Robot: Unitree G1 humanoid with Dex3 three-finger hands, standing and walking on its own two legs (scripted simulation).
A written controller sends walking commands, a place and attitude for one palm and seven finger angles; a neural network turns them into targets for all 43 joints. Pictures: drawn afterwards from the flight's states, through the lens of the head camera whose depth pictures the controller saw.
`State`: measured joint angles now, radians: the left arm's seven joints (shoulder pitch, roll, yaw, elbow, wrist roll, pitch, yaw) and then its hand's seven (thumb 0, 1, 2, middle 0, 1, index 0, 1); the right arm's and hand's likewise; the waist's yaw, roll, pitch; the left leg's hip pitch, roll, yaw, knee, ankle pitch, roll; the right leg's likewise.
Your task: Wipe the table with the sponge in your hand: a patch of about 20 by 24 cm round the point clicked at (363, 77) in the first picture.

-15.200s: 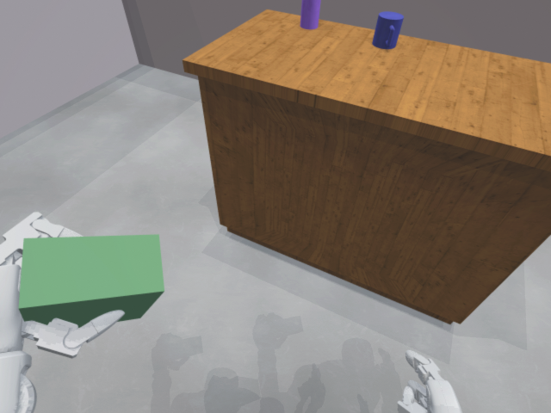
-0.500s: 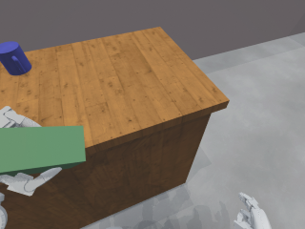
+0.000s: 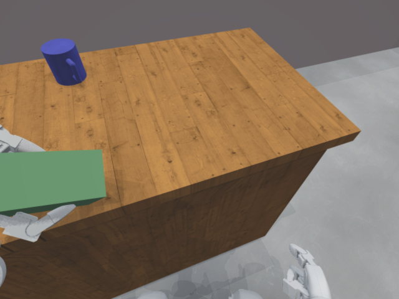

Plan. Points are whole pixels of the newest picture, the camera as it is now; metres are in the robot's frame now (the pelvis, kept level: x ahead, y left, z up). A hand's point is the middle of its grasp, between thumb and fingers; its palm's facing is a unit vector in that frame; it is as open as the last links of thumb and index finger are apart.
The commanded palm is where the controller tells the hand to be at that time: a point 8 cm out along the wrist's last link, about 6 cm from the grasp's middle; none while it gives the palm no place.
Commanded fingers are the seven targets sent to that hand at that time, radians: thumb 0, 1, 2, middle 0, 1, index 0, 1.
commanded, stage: come to a stop and stand still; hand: left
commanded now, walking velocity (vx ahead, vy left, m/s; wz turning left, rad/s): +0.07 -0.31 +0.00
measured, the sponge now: (64, 183) +0.24 +0.22 +0.17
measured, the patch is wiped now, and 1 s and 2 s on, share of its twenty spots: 0.00 0.00 0.00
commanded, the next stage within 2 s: look again from close up in 1.16 s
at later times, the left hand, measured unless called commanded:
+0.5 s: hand (9, 160) +0.26 +0.29 +0.19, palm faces +0.42 -0.84 -0.35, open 10.1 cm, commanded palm +0.17 +0.30 +0.20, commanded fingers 0.00 0.10 1.30 -1.20 -1.60 -1.20 -1.60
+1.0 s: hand out of the picture +0.23 +0.32 +0.19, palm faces +0.38 -0.87 -0.30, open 10.1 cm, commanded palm +0.17 +0.36 +0.20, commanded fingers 0.00 0.10 1.30 -1.20 -1.60 -1.20 -1.60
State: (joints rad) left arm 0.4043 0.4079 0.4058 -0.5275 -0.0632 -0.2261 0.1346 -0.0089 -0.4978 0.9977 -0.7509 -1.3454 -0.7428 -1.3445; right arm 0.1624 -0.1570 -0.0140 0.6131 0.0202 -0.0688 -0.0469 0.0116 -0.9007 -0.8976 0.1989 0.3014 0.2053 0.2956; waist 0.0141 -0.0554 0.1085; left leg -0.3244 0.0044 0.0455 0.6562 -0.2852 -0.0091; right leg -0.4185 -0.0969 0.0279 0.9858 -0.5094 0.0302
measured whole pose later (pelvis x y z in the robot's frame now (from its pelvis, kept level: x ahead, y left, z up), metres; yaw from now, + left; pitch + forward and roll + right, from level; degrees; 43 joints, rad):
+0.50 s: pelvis -0.01 +0.03 +0.02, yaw -3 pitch +0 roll +0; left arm 0.26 0.39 0.43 -0.31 -0.07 -0.23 0.11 -0.01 -0.50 1.00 -0.75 -1.34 -0.74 -1.34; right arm 0.19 -0.24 -0.03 0.58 0.03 -0.13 0.00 0.01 -0.90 -0.90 0.20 0.30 0.21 0.30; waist 0.02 -0.03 0.07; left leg -0.25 0.00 0.05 0.51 -0.25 0.02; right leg -0.26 0.04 -0.02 0.50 -0.24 -0.03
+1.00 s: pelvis +0.00 +0.08 +0.02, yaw -2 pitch -1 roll -1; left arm 0.35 0.33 0.34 -0.43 -0.04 -0.23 0.11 -0.01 -0.50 1.00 -0.75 -1.35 -0.75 -1.35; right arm 0.19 -0.17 0.03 0.58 0.01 -0.13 0.00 0.01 -0.90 -0.90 0.20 0.30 0.21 0.30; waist 0.04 -0.03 0.05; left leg -0.21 -0.05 0.05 0.46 -0.24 0.08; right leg -0.19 -0.02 -0.01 0.41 -0.20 0.03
